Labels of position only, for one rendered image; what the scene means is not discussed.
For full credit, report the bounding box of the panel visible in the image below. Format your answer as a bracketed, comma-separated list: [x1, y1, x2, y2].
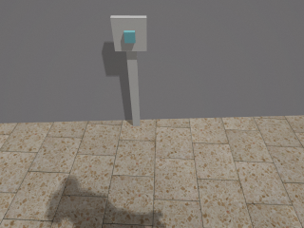
[110, 15, 147, 126]

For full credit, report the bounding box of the button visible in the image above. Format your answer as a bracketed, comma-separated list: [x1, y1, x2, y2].
[123, 30, 136, 44]

